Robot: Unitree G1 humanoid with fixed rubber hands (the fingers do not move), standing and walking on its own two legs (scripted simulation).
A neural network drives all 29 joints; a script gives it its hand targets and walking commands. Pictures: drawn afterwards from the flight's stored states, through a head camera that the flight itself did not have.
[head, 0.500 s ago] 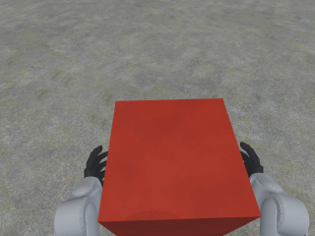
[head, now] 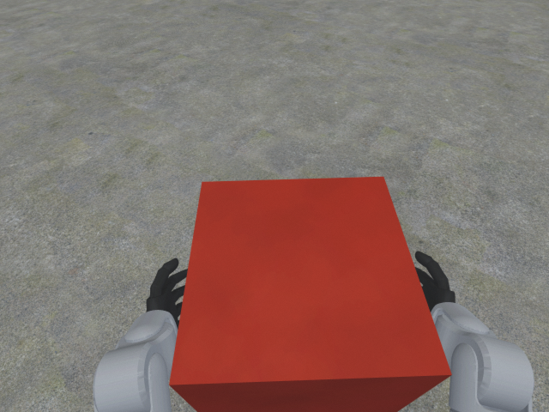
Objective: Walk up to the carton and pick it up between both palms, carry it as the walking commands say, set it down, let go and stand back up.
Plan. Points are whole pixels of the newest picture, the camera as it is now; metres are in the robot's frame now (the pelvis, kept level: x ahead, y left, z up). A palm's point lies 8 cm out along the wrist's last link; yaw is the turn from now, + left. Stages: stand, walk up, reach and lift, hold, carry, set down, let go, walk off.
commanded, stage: carry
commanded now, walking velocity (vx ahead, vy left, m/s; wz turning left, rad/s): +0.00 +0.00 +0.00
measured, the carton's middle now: (296, 305) +0.27 +0.01 +0.04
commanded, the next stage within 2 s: none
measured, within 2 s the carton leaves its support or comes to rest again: neither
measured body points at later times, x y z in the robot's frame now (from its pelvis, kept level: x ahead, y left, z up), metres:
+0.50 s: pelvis +0.01 +0.09 +0.00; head +0.00 +0.08 +0.45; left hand +0.24 +0.29 +0.07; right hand +0.28 -0.06 +0.05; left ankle +0.05 +0.13 -0.72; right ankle +0.00 -0.08 -0.72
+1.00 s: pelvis -0.01 +0.12 +0.01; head -0.02 +0.10 +0.46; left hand +0.21 +0.33 +0.06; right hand +0.27 -0.02 +0.05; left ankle +0.05 +0.17 -0.72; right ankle +0.00 -0.04 -0.72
